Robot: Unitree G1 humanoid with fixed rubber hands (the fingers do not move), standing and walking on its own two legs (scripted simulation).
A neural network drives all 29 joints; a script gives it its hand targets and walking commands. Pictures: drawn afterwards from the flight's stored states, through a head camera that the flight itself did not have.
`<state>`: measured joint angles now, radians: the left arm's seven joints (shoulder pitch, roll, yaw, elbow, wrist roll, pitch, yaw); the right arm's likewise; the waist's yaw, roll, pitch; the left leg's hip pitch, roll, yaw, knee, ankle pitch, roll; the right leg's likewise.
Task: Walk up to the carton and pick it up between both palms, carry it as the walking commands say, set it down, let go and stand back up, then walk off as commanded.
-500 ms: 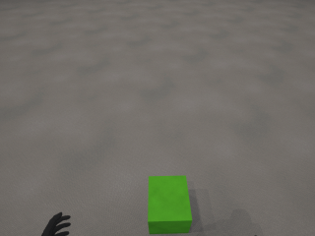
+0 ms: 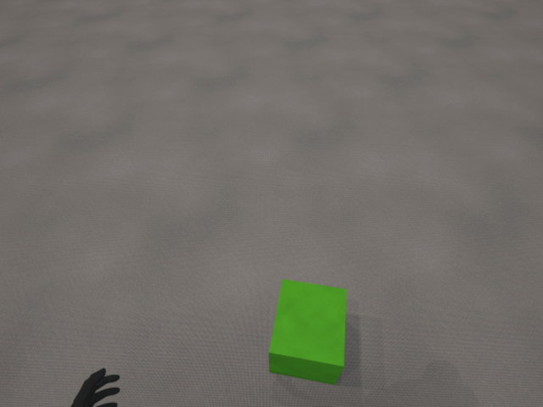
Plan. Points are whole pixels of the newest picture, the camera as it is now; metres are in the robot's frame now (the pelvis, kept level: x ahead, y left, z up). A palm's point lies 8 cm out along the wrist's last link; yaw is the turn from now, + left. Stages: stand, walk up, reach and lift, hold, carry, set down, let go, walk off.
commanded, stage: walk off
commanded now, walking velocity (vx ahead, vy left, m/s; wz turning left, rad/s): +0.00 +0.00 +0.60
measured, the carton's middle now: (307, 330) +0.49 -0.14 -0.67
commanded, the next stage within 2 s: none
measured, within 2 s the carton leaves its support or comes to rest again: neither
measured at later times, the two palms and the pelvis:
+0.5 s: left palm out of the picture +0.01 +0.28 -0.11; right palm (412, 386) +0.17 -0.22 -0.10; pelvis -0.02 +0.00 -0.01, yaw +20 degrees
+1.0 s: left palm out of the picture -0.09 +0.23 -0.09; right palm (422, 384) +0.17 -0.24 -0.10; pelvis -0.04 -0.06 +0.00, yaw +34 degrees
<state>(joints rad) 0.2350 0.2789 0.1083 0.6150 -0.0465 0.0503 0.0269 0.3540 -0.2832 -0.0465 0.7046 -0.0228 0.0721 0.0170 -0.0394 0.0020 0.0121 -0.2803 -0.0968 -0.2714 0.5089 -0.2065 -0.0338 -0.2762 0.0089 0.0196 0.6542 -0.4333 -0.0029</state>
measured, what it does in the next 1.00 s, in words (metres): steps on the spot, turning left: right foot, then left foot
